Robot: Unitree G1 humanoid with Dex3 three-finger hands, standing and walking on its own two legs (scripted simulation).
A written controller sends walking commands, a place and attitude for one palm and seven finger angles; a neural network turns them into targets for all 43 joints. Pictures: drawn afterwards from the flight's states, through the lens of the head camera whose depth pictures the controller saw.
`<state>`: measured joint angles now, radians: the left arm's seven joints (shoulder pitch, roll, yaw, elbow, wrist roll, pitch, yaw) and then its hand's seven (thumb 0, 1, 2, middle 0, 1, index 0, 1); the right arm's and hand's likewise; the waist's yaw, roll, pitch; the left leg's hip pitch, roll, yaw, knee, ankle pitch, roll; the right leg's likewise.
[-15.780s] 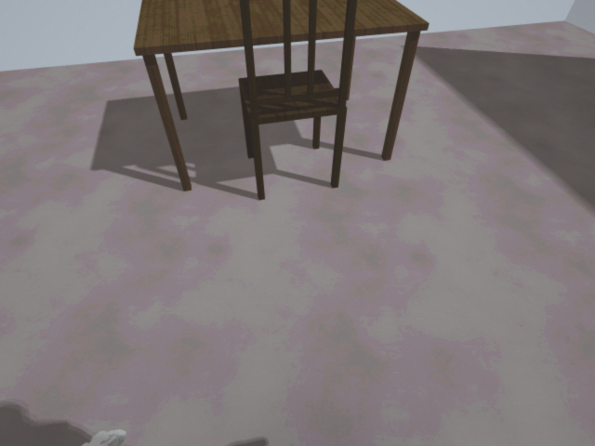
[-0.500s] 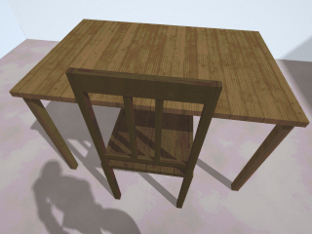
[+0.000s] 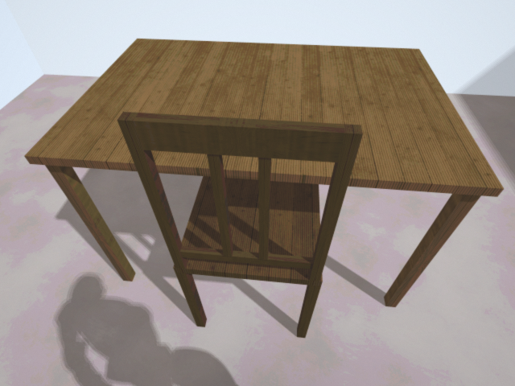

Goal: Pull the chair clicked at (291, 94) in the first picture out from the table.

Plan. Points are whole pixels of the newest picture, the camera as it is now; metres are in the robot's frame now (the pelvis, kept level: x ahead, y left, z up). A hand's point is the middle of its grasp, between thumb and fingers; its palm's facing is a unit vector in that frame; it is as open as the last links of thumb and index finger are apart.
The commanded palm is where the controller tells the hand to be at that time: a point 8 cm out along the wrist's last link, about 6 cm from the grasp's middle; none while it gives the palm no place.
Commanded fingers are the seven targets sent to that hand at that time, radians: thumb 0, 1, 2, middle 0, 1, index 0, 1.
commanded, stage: come to a stop and stand still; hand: left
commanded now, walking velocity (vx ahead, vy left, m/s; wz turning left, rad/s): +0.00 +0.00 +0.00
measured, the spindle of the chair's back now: (222, 211) +0.48 +0.12 -0.06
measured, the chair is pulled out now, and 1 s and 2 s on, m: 0.00 0.00 0.00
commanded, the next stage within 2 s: look again from close up in 0.14 s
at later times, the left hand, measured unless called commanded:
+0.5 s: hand out of the picture -0.04 +0.18 -0.18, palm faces +0.03 -0.98 -0.18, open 7.4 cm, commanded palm none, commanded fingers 0.00 0.90 0.90 -0.20 -0.30 -0.20 -0.30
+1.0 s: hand out of the picture -0.03 +0.19 -0.18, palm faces +0.01 -0.99 -0.17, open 7.4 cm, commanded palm none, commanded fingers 0.00 0.90 0.90 -0.20 -0.30 -0.20 -0.30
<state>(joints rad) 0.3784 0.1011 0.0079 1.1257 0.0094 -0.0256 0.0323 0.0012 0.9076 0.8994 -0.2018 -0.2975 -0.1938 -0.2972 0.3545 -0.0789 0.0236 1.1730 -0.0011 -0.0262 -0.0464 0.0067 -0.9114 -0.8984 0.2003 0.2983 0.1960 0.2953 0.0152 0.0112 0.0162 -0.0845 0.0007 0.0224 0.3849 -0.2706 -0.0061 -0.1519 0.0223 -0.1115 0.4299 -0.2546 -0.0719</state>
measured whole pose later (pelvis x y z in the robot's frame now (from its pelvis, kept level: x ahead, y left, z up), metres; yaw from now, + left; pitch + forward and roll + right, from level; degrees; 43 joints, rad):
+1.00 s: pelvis -0.02 +0.04 +0.00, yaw -2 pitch -1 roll +1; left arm 0.33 0.10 -0.01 1.11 0.01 -0.02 0.03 0.01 0.91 0.90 -0.20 -0.30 -0.19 -0.30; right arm 0.32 -0.13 0.02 1.14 -0.01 -0.03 -0.03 0.01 -0.91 -0.90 0.20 0.30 0.20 0.30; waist 0.00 0.01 0.03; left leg -0.15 -0.04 0.08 0.44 -0.27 0.05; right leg -0.24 -0.02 -0.06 0.49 -0.24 -0.02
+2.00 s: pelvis -0.02 +0.04 +0.00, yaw -2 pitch -2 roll +1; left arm 0.34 0.10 -0.01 1.12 0.01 -0.02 0.03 0.00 0.91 0.90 -0.20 -0.30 -0.19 -0.30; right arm 0.31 -0.11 0.02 1.16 0.00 -0.03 -0.03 0.01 -0.91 -0.90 0.20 0.30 0.20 0.30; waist 0.01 0.00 0.02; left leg -0.12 -0.04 0.08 0.40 -0.26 0.05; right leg -0.20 -0.01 -0.06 0.45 -0.22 -0.02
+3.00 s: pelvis -0.02 +0.01 +0.00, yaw -2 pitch -1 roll +1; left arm 0.36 0.09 -0.01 1.11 0.01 -0.03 0.03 0.00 0.91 0.90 -0.20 -0.30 -0.19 -0.30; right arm 0.32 -0.10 0.02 1.16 0.00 -0.03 -0.04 0.01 -0.91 -0.90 0.20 0.30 0.20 0.30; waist 0.01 0.00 0.01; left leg -0.12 0.00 0.06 0.40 -0.25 0.01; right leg -0.21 0.02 -0.08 0.45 -0.23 -0.06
